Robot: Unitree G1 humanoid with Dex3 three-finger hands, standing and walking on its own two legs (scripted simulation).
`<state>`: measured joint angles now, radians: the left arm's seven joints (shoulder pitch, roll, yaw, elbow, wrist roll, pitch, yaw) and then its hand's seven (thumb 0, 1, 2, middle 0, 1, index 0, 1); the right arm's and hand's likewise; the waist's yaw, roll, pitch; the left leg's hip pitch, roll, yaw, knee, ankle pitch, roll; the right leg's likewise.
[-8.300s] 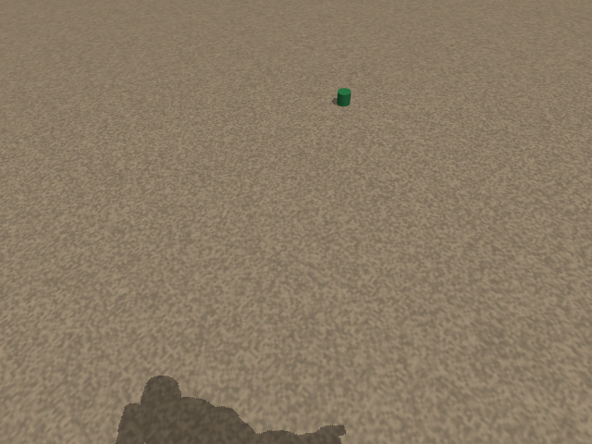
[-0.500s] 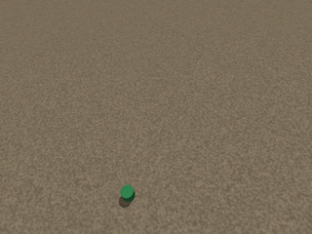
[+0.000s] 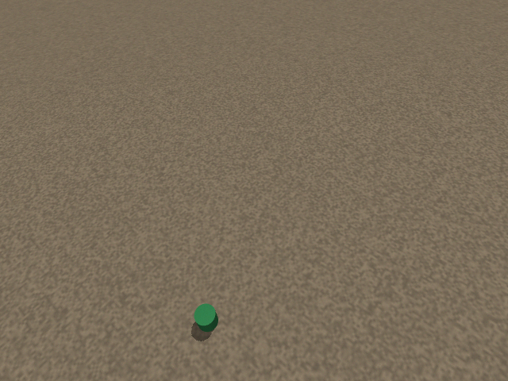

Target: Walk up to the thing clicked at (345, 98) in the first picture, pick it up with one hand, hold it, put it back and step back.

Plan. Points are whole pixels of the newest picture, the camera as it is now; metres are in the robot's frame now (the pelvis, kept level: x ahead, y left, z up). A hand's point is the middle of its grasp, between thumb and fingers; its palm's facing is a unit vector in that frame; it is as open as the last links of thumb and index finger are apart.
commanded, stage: stand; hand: left
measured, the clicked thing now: (206, 317) +0.44 +0.26 -0.74
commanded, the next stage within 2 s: none
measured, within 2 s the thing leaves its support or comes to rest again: neither
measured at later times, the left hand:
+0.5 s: hand out of the picture +0.07 +0.26 -0.16, palm faces -0.02 -0.94 -0.34, open 7.4 cm
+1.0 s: hand out of the picture +0.06 +0.26 -0.16, palm faces -0.03 -0.94 -0.35, open 7.4 cm
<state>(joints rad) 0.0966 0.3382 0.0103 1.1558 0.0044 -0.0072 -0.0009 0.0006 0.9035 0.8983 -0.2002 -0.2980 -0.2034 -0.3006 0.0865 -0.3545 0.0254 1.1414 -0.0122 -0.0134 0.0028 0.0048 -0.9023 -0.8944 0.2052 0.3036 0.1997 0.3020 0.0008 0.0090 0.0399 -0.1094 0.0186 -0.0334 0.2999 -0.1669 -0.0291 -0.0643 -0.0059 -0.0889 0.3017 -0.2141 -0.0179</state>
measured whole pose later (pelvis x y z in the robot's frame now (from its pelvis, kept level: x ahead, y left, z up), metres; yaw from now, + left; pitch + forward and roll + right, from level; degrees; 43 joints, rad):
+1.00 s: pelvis -0.01 +0.01 +0.00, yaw -1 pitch -2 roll +0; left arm 0.12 0.35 0.00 1.14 0.01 -0.01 0.00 0.00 0.90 0.90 -0.20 -0.30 -0.20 -0.30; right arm 0.11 -0.35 0.03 1.14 -0.01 -0.02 0.00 0.00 -0.90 -0.89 0.21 0.30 0.20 0.30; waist 0.00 0.00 0.04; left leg -0.10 0.01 -0.02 0.29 -0.16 -0.02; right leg -0.07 -0.01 -0.07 0.31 -0.21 -0.01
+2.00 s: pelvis -0.01 +0.01 +0.00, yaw -1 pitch -2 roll +0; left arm 0.12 0.35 0.00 1.14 0.01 -0.01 0.00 0.00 0.90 0.90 -0.20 -0.30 -0.20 -0.30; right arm 0.11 -0.35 0.02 1.13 -0.01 -0.01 0.00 0.00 -0.90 -0.89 0.21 0.30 0.20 0.30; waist 0.00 0.00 0.04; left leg -0.10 0.01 -0.01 0.30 -0.16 -0.01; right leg -0.06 -0.01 -0.07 0.30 -0.20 0.00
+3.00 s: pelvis -0.01 +0.03 -0.08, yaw -3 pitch +17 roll -2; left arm 0.21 0.32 0.13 0.53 0.20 0.22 0.02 -0.01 -0.54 0.99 -0.07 -1.06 -0.07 -1.07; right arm 0.20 -0.24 -0.02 0.58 0.00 -0.13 -0.03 0.01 -0.88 -0.89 0.21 0.30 0.20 0.30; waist -0.03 0.00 -0.11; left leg -0.86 0.03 0.00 1.08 -0.51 0.01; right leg -0.81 -0.02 -0.04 1.04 -0.52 0.01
